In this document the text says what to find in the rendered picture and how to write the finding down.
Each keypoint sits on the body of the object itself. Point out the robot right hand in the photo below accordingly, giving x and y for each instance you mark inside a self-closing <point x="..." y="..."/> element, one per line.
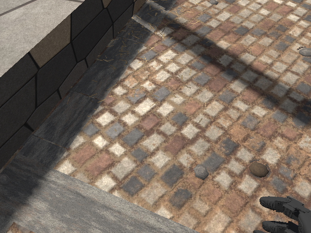
<point x="291" y="208"/>

